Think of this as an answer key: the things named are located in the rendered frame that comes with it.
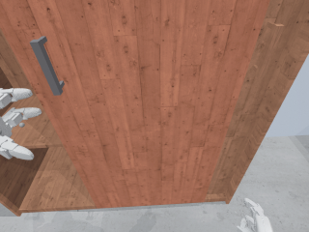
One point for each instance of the wardrobe door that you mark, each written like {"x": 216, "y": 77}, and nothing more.
{"x": 150, "y": 88}
{"x": 255, "y": 91}

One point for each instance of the robot left hand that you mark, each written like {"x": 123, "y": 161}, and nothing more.
{"x": 8, "y": 148}

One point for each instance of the robot right hand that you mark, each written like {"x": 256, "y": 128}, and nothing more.
{"x": 260, "y": 223}

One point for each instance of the handle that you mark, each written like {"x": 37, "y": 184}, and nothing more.
{"x": 272, "y": 41}
{"x": 47, "y": 68}

